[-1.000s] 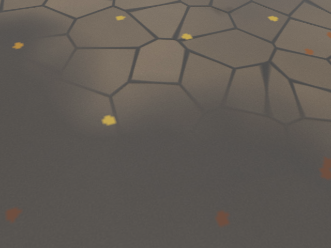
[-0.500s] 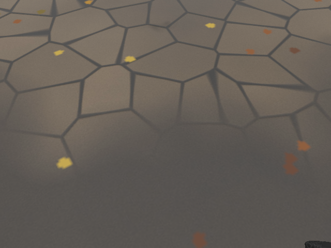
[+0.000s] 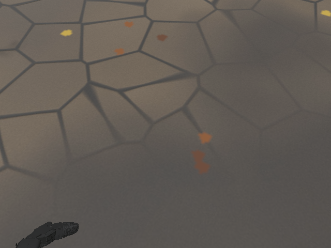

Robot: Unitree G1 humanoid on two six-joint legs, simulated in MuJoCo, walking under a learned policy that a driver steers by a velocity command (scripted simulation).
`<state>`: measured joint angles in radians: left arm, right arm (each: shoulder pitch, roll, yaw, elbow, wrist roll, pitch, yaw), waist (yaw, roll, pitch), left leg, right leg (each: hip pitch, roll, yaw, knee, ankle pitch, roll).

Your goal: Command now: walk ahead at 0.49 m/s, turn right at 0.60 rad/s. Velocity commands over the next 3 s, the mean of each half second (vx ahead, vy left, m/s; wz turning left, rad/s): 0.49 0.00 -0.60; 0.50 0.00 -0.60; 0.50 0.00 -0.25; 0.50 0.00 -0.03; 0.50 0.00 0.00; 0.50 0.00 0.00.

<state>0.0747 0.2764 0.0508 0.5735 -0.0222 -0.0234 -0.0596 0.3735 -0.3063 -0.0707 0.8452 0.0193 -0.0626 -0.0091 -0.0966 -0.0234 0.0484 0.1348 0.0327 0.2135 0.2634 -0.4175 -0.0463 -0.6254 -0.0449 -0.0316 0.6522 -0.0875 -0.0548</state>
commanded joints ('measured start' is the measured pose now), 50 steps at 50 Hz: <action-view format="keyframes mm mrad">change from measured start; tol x32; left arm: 1 181 162 73 -33 -1 -4 3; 28 440 45 8 52 -19 -23 71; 50 -21 106 37 -62 3 -3 0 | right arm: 1 -59 -222 -52 -66 15 7 -13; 21 -434 -89 16 -267 -15 -55 32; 28 10 -262 -57 -178 -34 -54 26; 50 -73 -222 -54 -75 15 4 -1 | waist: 1 194 117 -123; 4 207 -179 -493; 25 97 -103 -62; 28 62 403 -403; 50 72 116 -15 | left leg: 1 -104 218 -12 336 1153 126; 4 -870 -65 -296 1157 -186 29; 19 -624 -19 -266 323 545 -23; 26 -264 23 -318 192 355 102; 29 173 382 -1000 30 -210 280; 35 -244 214 -430 -80 254 218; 50 -38 245 -37 75 970 160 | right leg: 1 377 118 -85 -66 -41 -88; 4 1096 -298 918 -312 -345 -384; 12 406 -101 373 -436 156 -253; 24 495 -85 470 -250 10 -132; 30 -168 45 207 668 -366 46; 50 106 42 -53 -24 -79 -35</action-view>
